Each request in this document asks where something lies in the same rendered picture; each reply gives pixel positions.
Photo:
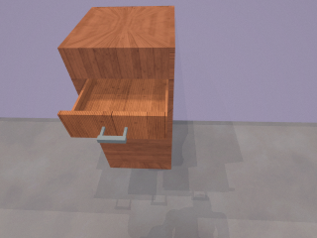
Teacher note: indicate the cabinet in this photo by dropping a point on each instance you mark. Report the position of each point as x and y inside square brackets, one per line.
[126, 42]

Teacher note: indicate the handle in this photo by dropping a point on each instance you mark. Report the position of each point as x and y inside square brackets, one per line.
[112, 139]

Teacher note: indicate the drawer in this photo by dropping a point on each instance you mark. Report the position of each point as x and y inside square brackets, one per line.
[140, 104]

